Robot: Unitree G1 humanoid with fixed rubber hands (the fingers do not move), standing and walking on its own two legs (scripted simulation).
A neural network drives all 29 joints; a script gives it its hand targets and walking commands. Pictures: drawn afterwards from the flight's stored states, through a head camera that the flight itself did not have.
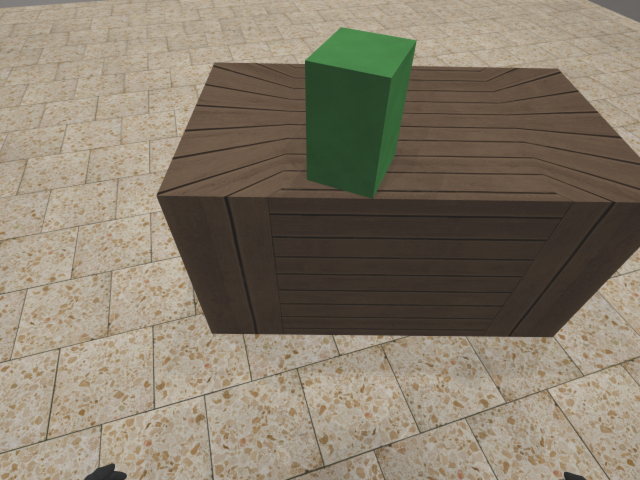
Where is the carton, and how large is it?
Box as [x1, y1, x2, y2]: [305, 27, 416, 198]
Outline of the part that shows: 341,27 305,60 307,179 372,198 394,155 416,40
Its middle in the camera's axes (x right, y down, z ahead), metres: +0.08 -0.28 +0.85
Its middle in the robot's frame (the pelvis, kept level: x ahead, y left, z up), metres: +0.84 -0.06 +0.03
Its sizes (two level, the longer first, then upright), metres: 0.184 0.165 0.279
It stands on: a pedestal, 0.64 m high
